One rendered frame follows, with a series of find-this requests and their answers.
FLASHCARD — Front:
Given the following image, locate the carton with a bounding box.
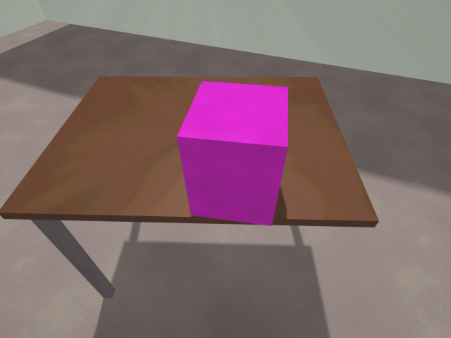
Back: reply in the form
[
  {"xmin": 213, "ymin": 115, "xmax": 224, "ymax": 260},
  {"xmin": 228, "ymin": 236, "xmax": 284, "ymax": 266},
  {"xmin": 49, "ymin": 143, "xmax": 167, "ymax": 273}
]
[{"xmin": 177, "ymin": 81, "xmax": 288, "ymax": 226}]

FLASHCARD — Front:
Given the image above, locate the table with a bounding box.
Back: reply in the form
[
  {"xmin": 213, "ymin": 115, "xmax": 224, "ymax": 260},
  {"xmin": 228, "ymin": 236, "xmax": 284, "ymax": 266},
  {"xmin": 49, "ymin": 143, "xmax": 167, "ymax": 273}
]
[{"xmin": 0, "ymin": 76, "xmax": 379, "ymax": 298}]

